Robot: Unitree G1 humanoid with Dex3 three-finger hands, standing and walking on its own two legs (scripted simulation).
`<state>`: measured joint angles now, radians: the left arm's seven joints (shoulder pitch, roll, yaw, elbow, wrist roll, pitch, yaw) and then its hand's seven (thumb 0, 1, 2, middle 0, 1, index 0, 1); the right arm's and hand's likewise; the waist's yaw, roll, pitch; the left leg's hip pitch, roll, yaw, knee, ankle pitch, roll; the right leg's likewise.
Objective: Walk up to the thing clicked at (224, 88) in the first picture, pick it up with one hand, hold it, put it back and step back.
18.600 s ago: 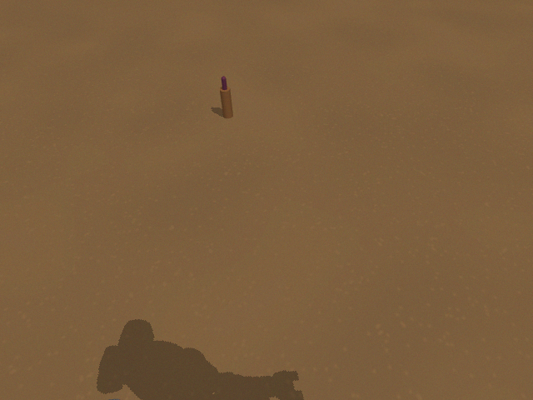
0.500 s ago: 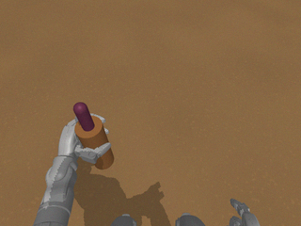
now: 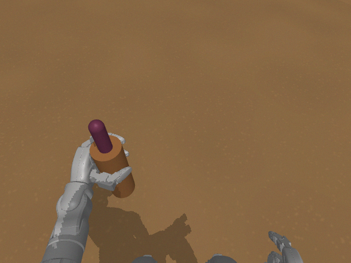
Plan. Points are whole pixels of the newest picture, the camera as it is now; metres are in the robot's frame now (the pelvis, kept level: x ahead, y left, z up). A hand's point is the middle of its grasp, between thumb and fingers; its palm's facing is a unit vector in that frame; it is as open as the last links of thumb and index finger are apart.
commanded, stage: hold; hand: left
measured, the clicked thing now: (112, 161) +0.32 +0.17 +0.04
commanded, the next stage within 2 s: none
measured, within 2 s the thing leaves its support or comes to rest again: neither
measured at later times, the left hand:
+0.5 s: hand (114, 160) +0.32 +0.16 +0.05, palm faces -0.03 -1.00 +0.00, open 9.1 cm
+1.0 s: hand (111, 158) +0.33 +0.17 +0.05, palm faces -0.03 -1.00 -0.01, open 9.1 cm
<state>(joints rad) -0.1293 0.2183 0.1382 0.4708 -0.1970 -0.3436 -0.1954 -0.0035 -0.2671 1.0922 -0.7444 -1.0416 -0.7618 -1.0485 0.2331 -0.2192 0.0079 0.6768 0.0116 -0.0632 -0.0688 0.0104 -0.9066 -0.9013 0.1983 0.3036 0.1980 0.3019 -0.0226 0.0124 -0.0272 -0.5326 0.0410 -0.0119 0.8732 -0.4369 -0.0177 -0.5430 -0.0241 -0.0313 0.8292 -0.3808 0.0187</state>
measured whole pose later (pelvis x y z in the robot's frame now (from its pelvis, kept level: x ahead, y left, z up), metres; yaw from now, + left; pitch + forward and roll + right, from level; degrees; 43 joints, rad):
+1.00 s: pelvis +0.00 +0.00 +0.01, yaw +0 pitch +5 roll -1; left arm -0.17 0.22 0.14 0.53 -0.19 -0.35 -0.20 0.00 -0.27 1.09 -0.74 -1.04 -0.76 -1.05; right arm 0.24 -0.22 0.00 0.69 0.01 -0.07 -0.06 0.01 -0.91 -0.90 0.20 0.30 0.20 0.30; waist -0.02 0.01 -0.02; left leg -0.49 0.04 -0.01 0.82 -0.42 -0.01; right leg -0.50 -0.03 -0.03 0.78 -0.36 0.02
